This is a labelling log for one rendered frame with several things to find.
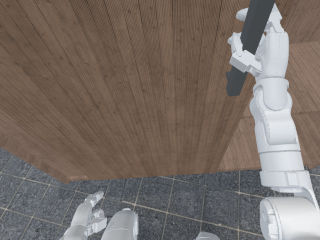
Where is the left robot hand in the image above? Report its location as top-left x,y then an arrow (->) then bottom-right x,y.
70,191 -> 107,236

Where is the wardrobe door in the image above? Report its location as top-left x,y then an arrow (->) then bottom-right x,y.
0,109 -> 85,177
0,0 -> 295,181

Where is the right robot forearm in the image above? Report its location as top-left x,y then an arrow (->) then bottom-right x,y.
249,76 -> 320,216

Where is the robot left thigh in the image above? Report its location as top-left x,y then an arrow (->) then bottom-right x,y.
101,210 -> 139,240

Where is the robot right upper arm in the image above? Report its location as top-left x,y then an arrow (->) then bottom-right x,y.
259,196 -> 320,240

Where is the left robot forearm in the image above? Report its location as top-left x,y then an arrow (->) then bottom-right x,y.
59,224 -> 88,240

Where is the right robot hand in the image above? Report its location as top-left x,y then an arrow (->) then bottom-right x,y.
227,3 -> 289,83

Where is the handle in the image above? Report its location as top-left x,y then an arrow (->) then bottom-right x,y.
226,0 -> 276,97

